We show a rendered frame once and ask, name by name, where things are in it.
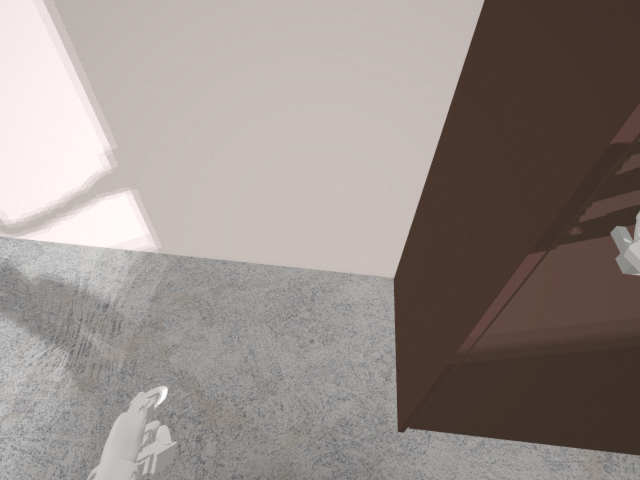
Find left robot forearm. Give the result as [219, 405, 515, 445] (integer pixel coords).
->
[87, 459, 139, 480]

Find wardrobe door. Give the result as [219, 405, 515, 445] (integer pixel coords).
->
[409, 133, 640, 456]

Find handle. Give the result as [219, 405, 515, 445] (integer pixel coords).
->
[610, 226, 640, 275]

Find left robot hand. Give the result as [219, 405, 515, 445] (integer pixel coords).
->
[99, 386, 177, 480]

